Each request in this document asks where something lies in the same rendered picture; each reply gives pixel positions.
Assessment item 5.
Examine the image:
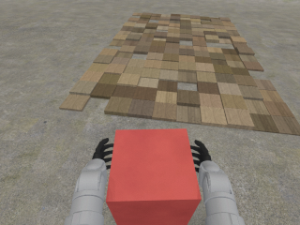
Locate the right robot forearm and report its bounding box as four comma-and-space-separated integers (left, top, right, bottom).
199, 160, 246, 225

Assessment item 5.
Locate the carton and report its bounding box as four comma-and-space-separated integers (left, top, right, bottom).
106, 128, 202, 225

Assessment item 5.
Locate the left robot hand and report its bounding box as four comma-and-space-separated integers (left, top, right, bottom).
92, 138, 114, 170

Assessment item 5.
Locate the left robot forearm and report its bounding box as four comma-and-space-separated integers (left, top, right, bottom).
64, 158, 107, 225

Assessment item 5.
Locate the right robot hand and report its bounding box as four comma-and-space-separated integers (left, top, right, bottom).
190, 140, 212, 173

